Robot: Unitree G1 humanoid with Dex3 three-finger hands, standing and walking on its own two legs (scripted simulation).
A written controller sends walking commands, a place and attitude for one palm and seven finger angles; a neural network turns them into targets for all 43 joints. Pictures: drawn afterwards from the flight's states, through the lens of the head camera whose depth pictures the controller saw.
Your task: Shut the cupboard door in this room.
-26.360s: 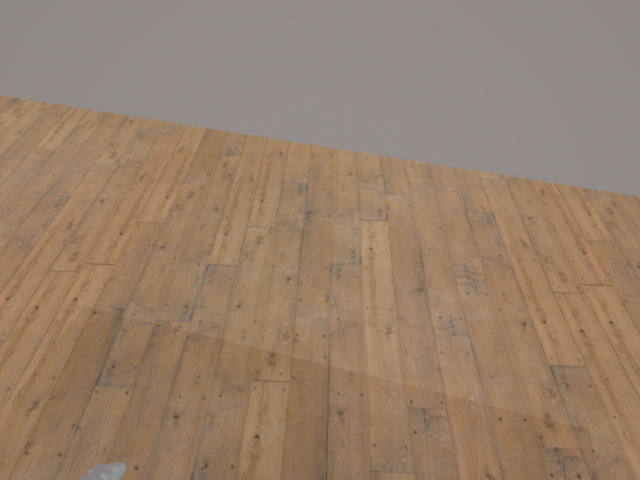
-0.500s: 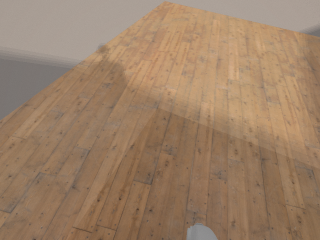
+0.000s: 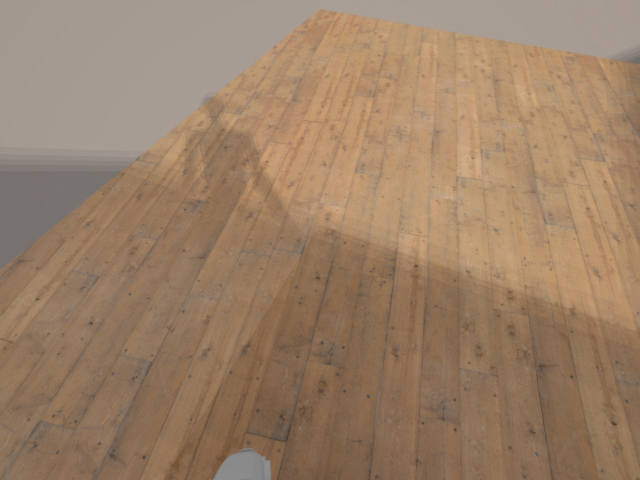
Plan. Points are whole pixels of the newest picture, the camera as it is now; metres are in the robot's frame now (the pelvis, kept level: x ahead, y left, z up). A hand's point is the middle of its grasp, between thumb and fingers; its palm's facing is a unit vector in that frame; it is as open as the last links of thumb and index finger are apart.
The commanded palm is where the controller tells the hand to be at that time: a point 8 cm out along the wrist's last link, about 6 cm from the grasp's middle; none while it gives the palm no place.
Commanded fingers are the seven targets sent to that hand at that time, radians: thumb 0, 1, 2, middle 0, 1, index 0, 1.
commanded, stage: walk around to get in front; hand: left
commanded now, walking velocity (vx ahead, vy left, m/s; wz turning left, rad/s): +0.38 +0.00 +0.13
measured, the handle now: out of the picture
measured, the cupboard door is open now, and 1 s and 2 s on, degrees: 81 81 81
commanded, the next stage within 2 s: walk to a spot facing it in 0.52 s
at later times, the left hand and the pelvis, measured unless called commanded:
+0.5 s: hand (181, 406) +0.25 +0.24 -0.17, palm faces +0.05 -0.99 -0.16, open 7.4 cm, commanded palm none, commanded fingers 0.00 0.90 0.90 -0.20 -0.30 -0.20 -0.30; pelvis +0.22 +0.05 +0.01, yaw +0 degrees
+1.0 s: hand (239, 290) +0.47 +0.18 -0.16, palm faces +0.11 -0.97 -0.21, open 7.2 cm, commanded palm none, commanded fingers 0.00 0.90 0.90 -0.20 -0.30 -0.20 -0.30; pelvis +0.38 -0.01 +0.00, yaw +7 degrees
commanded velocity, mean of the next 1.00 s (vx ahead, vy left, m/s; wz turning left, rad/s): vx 0.21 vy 0.00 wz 0.17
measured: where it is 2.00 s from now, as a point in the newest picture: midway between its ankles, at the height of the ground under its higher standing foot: (336, 425)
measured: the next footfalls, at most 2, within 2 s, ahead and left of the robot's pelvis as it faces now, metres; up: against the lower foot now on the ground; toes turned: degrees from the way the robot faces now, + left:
left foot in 0.20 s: +0.22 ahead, +0.15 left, +0.00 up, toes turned +12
right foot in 0.70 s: +0.45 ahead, -0.11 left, +0.00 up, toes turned -12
